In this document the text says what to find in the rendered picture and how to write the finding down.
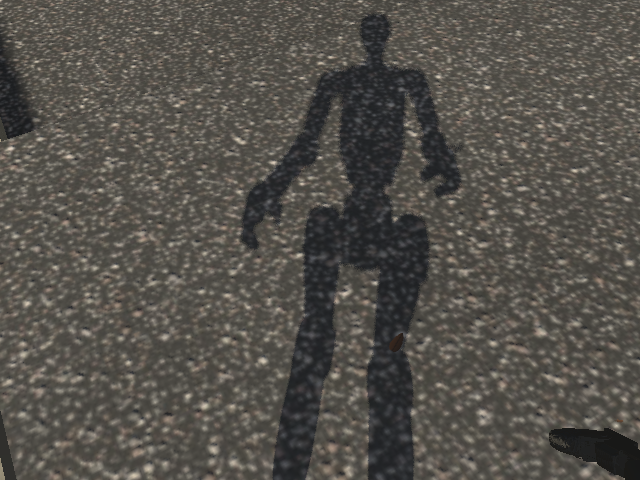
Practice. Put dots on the robot right hand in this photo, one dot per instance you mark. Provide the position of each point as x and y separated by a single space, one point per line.
611 450

